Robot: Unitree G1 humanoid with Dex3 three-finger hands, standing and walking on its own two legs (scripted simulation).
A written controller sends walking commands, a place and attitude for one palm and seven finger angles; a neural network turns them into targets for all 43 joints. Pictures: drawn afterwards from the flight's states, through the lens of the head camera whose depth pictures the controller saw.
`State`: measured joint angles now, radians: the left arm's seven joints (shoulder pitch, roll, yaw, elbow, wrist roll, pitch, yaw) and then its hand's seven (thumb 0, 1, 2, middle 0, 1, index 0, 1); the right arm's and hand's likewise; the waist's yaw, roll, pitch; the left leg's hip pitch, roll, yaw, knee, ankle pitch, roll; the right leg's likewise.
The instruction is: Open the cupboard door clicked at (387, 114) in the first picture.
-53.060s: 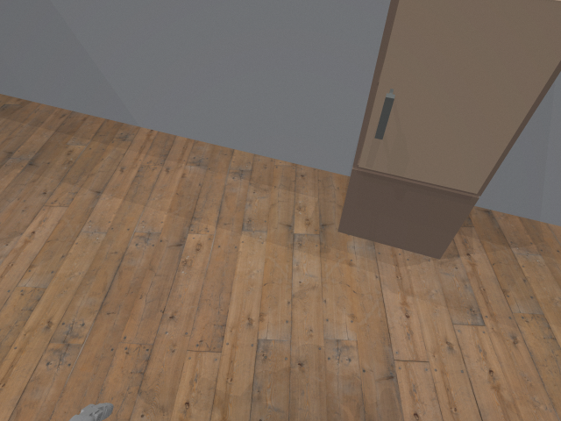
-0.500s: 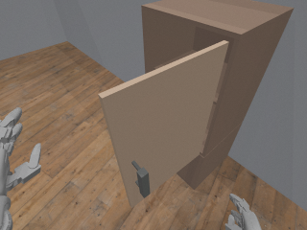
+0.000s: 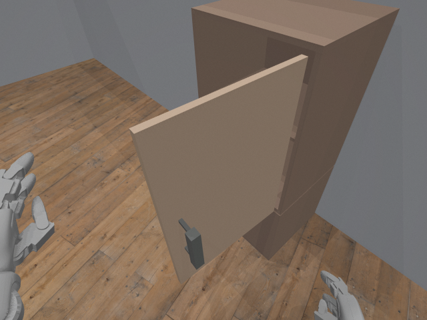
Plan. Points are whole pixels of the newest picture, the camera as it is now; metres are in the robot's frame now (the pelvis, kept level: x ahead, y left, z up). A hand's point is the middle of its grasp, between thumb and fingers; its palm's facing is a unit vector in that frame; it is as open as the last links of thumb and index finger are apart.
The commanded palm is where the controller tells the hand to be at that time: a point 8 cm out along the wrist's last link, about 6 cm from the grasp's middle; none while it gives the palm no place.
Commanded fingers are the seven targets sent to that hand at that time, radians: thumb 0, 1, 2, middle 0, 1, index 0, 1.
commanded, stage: step back with the hand held close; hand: left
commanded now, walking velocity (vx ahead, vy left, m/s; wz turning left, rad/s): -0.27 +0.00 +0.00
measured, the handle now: (190, 243) +0.32 +0.11 -0.10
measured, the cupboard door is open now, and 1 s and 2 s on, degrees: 87 87 87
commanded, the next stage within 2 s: stop stepping back and stand still in 1.26 s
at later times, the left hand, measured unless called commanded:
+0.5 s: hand (24, 248) +0.15 +0.29 +0.15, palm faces +0.38 -0.77 -0.52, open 7.4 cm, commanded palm +0.10 +0.32 +0.17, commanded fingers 0.00 0.90 0.90 -0.20 -0.30 -0.20 -0.30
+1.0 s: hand out of the picture +0.08 +0.28 +0.16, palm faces +0.51 -0.73 -0.46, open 7.4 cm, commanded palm +0.01 +0.30 +0.17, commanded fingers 0.00 0.90 0.90 -0.20 -0.30 -0.20 -0.30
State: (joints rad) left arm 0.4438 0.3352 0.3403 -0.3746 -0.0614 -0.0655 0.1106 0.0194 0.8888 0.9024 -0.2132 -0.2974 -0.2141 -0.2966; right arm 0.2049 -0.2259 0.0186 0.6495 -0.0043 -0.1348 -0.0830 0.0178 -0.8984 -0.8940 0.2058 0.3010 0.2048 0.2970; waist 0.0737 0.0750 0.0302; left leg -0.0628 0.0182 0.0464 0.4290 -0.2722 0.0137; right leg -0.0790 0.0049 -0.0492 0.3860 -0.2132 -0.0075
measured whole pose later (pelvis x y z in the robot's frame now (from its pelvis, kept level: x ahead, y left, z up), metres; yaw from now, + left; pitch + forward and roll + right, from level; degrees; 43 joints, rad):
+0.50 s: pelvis -0.05 +0.03 -0.01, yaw -2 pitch -1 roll +0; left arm 0.55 0.42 0.43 -0.48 -0.02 -0.17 0.14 0.02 0.89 0.90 -0.22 -0.30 -0.22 -0.30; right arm 0.19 -0.23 -0.01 0.55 -0.01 -0.02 -0.10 0.02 -0.90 -0.89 0.21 0.30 0.20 0.30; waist 0.01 0.00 0.05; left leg -0.27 -0.01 0.10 0.51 -0.23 0.06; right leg -0.30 -0.03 0.00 0.48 -0.15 0.03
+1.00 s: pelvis -0.12 +0.00 -0.02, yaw +1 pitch +1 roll -2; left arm 0.50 0.39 0.48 -0.49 -0.01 -0.25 0.17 0.02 0.89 0.90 -0.21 -0.30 -0.21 -0.30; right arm 0.23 -0.19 0.00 0.64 -0.03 -0.12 -0.07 0.02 -0.90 -0.89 0.21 0.30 0.21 0.30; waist 0.00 0.02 0.01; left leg -0.49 0.04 0.03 0.64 -0.19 0.02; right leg -0.25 0.10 0.03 0.59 -0.38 -0.04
